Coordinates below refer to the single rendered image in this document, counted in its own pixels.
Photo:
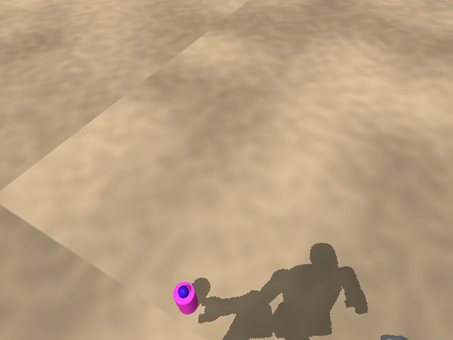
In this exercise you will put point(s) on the bottle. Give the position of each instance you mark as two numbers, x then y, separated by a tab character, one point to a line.
185	297

